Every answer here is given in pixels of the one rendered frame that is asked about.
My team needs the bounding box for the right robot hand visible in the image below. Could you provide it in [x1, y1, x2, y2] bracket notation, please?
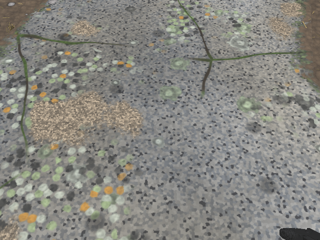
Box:
[279, 228, 320, 240]

